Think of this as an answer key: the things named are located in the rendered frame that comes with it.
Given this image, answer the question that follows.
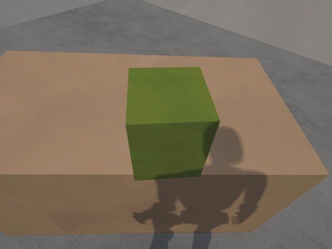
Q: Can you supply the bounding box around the pedestal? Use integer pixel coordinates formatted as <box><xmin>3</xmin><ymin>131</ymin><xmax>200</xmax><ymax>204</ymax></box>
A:
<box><xmin>0</xmin><ymin>51</ymin><xmax>330</xmax><ymax>236</ymax></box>

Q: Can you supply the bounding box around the carton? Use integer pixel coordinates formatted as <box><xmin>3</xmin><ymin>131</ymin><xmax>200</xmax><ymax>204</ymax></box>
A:
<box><xmin>126</xmin><ymin>67</ymin><xmax>220</xmax><ymax>181</ymax></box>

